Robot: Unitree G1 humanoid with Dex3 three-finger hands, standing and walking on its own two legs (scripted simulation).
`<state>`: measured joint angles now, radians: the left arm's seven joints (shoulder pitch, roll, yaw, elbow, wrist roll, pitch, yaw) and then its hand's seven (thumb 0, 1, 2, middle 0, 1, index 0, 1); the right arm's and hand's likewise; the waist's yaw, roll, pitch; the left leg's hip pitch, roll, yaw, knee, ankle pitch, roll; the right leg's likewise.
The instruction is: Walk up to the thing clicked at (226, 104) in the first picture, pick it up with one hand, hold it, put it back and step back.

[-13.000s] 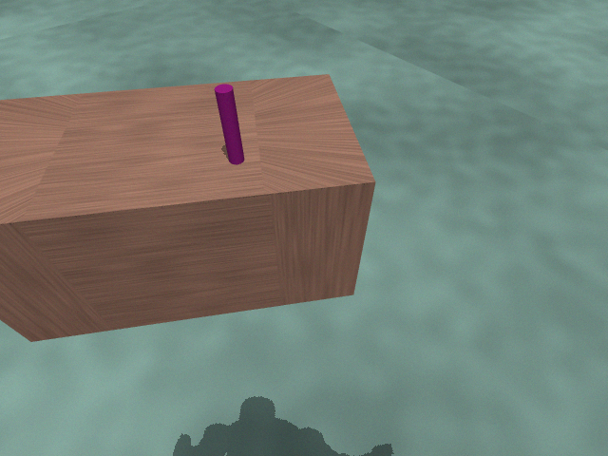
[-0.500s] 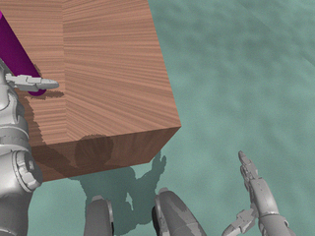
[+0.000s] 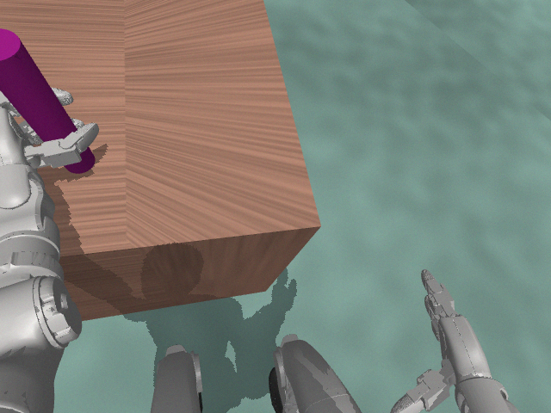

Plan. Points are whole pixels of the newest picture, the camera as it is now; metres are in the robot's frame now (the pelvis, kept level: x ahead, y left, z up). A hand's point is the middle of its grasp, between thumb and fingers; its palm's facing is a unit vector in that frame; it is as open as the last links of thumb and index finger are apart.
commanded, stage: close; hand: left
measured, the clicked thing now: (47, 116) +0.52 +0.24 +0.05
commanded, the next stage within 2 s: settle in 0.08 s
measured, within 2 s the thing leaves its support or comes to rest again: leaves its support in 0.50 s
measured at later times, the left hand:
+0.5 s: hand (62, 134) +0.51 +0.23 +0.03, palm faces +0.24 -0.97 -0.03, open 6.0 cm
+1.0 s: hand (53, 115) +0.51 +0.23 +0.07, palm faces +0.24 -0.97 -0.04, open 6.0 cm
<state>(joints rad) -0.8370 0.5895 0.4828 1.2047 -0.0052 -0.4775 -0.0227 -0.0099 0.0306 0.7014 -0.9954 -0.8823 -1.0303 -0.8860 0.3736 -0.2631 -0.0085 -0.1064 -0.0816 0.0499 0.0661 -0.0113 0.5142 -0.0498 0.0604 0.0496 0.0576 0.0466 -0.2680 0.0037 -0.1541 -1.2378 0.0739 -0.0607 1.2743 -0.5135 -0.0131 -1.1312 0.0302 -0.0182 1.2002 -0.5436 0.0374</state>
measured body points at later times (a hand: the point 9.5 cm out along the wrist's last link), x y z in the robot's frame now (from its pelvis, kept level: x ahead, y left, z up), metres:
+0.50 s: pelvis +0.00 +0.00 +0.01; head +0.14 +0.05 +0.43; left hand +0.49 +0.28 +0.03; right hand +0.16 -0.25 +0.02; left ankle +0.03 +0.12 -0.62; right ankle +0.01 -0.15 -0.62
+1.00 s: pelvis +0.01 +0.00 +0.03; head +0.14 +0.04 +0.45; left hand +0.49 +0.28 +0.07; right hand +0.17 -0.25 +0.03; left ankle +0.03 +0.12 -0.62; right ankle +0.01 -0.15 -0.62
